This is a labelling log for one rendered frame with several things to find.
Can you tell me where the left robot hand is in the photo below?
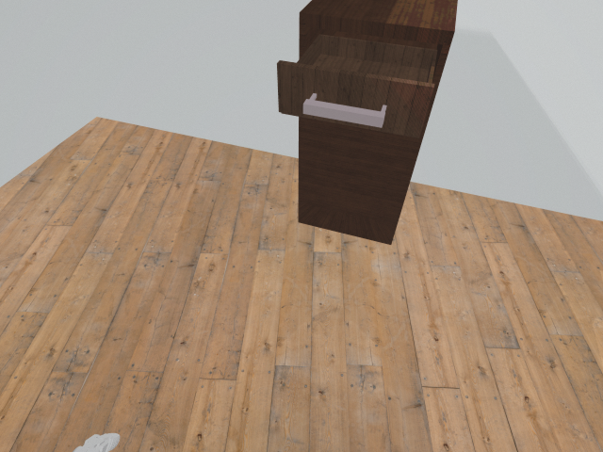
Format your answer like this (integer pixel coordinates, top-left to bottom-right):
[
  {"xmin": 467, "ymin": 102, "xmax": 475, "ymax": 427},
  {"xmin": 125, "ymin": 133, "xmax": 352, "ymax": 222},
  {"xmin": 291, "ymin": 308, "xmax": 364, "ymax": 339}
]
[{"xmin": 73, "ymin": 433, "xmax": 120, "ymax": 452}]

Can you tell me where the cabinet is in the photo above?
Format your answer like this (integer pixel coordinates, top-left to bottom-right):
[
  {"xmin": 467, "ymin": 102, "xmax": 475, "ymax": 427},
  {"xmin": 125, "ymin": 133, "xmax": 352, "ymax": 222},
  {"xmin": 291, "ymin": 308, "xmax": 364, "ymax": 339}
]
[{"xmin": 298, "ymin": 0, "xmax": 458, "ymax": 245}]

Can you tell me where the handle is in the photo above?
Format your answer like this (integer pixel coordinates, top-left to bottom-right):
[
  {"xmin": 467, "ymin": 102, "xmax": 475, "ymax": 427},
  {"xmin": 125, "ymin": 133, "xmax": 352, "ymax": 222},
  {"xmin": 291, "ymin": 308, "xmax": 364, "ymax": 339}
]
[{"xmin": 303, "ymin": 93, "xmax": 387, "ymax": 128}]

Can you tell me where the drawer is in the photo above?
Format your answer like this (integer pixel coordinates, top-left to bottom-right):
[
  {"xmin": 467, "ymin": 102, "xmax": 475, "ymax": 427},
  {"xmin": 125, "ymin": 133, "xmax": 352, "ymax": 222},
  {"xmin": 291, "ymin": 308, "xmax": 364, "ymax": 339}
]
[{"xmin": 277, "ymin": 34, "xmax": 437, "ymax": 138}]

